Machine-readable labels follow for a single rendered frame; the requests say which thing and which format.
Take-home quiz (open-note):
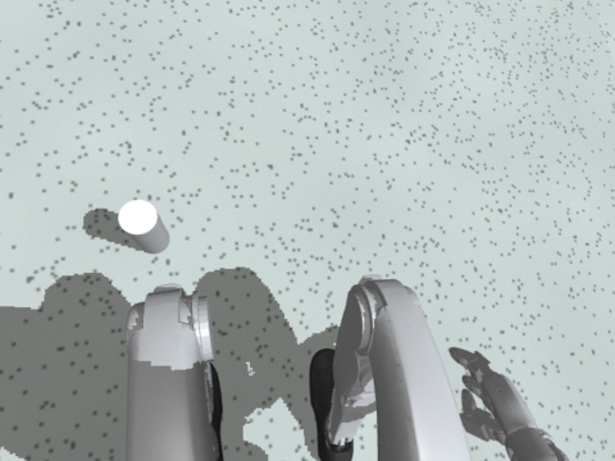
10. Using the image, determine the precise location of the right robot foot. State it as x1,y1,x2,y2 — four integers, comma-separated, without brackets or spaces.
309,349,354,461

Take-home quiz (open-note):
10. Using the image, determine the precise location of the can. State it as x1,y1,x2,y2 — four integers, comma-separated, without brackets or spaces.
118,200,170,254

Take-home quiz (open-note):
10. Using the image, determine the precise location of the right robot hand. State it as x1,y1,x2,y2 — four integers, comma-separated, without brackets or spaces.
450,347,539,446

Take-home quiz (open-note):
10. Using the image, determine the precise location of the right robot arm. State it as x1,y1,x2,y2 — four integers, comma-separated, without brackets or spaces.
504,427,569,461

